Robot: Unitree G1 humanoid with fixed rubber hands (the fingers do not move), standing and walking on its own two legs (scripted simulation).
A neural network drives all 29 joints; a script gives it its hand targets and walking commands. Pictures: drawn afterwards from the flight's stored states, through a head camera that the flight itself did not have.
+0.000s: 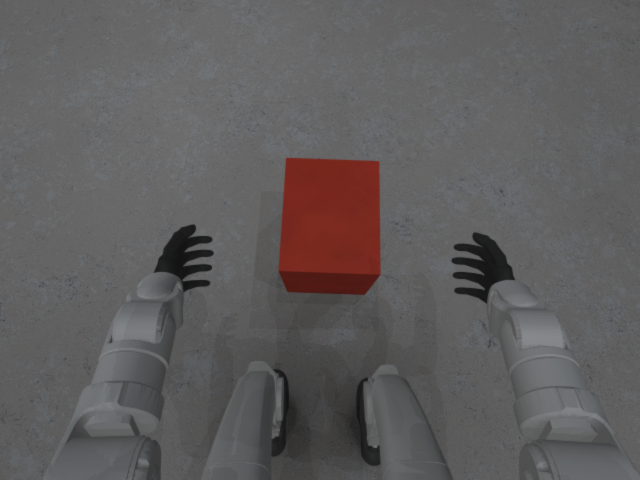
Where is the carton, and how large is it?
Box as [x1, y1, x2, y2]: [279, 158, 380, 294]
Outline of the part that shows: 286,158 279,272 287,291 364,294 380,274 378,161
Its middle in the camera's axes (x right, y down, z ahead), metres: +0.02 -0.02 +1.00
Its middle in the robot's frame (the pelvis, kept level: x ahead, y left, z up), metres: +0.57 -0.02 -0.55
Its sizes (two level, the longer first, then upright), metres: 0.273 0.220 0.279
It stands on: the floor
